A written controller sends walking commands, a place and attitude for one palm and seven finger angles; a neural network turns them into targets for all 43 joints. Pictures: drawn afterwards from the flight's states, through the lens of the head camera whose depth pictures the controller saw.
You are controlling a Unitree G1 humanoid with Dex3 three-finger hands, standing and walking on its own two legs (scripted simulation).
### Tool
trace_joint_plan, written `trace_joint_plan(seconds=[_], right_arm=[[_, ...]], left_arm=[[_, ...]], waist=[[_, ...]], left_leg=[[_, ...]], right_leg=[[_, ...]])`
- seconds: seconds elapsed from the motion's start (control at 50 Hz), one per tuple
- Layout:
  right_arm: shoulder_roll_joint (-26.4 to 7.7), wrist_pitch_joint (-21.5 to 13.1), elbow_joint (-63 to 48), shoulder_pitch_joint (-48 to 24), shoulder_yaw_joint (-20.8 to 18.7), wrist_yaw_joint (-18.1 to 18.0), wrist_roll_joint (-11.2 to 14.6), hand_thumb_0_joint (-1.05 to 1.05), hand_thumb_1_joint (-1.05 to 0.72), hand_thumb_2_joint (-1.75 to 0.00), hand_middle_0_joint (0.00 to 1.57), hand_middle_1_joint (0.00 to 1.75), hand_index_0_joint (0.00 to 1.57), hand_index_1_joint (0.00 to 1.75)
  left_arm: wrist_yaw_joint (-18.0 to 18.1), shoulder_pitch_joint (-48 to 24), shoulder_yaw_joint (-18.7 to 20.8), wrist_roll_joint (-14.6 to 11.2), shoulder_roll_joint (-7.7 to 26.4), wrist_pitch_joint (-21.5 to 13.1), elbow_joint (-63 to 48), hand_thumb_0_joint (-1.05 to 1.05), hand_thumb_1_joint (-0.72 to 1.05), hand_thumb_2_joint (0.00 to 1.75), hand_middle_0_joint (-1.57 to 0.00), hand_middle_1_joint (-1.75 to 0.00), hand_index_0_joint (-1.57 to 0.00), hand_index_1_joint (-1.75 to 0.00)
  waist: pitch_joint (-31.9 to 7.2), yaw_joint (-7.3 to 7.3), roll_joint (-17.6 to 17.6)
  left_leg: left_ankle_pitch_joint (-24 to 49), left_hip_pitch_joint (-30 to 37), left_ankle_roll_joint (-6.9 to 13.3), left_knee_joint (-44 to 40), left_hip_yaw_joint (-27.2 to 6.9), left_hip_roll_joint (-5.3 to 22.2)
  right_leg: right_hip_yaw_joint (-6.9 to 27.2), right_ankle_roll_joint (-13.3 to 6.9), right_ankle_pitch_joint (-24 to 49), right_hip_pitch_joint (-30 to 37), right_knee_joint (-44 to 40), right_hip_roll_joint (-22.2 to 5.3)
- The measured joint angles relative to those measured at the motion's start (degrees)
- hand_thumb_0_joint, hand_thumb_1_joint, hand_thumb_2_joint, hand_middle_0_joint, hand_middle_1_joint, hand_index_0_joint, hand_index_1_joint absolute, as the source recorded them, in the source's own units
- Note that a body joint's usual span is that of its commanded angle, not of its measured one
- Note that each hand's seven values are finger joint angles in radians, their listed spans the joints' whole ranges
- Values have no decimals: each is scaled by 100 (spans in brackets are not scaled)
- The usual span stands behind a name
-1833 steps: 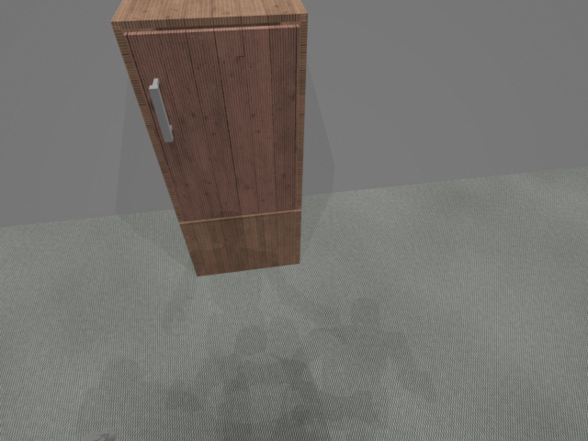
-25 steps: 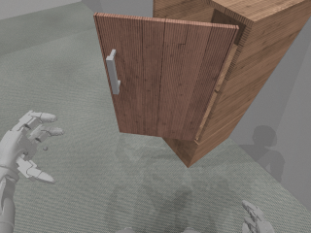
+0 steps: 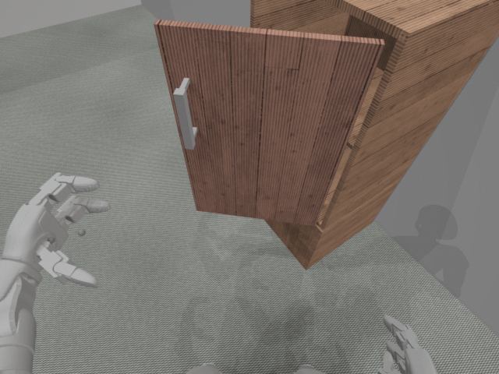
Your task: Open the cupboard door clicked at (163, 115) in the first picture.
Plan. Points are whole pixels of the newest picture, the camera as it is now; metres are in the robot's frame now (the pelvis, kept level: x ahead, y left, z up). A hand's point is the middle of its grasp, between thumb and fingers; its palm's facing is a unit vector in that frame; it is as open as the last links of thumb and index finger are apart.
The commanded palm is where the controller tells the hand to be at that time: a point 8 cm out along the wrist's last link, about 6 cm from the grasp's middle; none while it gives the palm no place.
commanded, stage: move the hooked fingers beside the handle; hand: left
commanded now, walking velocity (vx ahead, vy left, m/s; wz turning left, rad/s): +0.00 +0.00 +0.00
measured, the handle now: (187, 115) +0.59 +0.17 +0.05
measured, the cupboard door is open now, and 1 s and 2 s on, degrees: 47 47 47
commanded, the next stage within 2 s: none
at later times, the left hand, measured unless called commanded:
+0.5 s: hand (112, 184) +0.39 +0.25 +0.07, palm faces -0.08 -1.00 -0.03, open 14.0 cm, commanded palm +0.37 +0.30 +0.07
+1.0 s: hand (134, 149) +0.47 +0.24 +0.07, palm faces -0.10 -1.00 +0.00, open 14.0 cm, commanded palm +0.47 +0.29 +0.06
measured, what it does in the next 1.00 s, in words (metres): stands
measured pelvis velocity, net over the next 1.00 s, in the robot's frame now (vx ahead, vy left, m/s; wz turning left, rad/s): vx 0.00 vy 0.01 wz -0.04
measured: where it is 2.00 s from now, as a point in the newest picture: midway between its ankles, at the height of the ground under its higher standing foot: outside the picture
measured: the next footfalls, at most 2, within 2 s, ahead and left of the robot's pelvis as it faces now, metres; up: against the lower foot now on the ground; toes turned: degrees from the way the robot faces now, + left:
none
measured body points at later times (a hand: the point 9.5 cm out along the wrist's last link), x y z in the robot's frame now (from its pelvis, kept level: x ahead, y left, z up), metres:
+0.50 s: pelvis +0.00 +0.00 -0.01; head +0.08 +0.00 +0.44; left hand +0.38 +0.31 +0.08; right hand +0.08 -0.28 -0.10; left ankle +0.00 +0.10 -0.70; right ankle +0.03 -0.11 -0.70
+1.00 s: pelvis +0.00 +0.01 -0.02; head +0.12 +0.03 +0.42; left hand +0.47 +0.30 +0.07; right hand +0.03 -0.27 -0.12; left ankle +0.00 +0.10 -0.70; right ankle +0.03 -0.11 -0.70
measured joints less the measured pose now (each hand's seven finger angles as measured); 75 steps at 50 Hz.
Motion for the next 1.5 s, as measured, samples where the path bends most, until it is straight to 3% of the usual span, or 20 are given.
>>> trace_joint_plan(seconds=[0.16,0.42,0.98,1.24,1.5], right_arm=[[-22,89,100,-14,-11,-34,-8,1,-91,-90,20,30,21,30],[-93,436,134,304,-66,66,-20,1,-91,-90,20,30,21,30],[-34,1226,206,545,-32,221,-133,1,-91,-90,20,30,21,30],[-21,1494,228,692,8,293,-229,0,-91,-90,20,30,21,30],[-20,1709,150,839,126,329,-299,0,-91,-90,20,30,21,30]], left_arm=[[39,-800,-56,194,132,-36,635,-2,-50,30,-30,-120,-30,-120],[43,-1687,178,383,459,-191,1689,-2,-50,30,-30,-120,-30,-120],[318,-3736,215,984,1012,-418,3431,-2,-50,30,-30,-120,-30,-120],[662,-4540,221,1303,1254,-350,3881,-2,-50,30,-30,-120,-30,-120],[841,-5335,330,1636,1753,-223,4430,-2,-50,30,-30,-120,-30,-120]], waist=[[15,-98,-45],[-25,-306,-89],[-90,-704,-126],[-88,-971,-59],[-30,-1280,-10]], left_leg=[[17,-164,-30,48,-13,12],[-17,-461,-41,131,71,81],[-171,-1276,75,515,127,115],[-240,-1638,119,670,124,133],[-304,-1990,116,826,78,200]], right_leg=[[-10,-35,2,-174,68,8],[77,-51,7,-522,156,75],[149,54,-9,-1295,374,99],[154,103,-14,-1619,433,115],[116,92,-26,-1928,495,178]])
